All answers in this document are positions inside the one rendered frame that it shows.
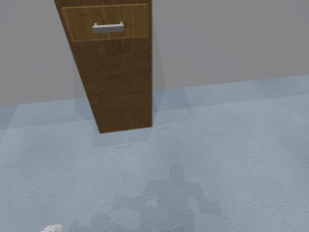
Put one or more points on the cabinet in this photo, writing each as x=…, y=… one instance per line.
x=116, y=73

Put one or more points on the handle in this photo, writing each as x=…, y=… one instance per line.
x=108, y=28

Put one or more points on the drawer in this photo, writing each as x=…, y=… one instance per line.
x=82, y=19

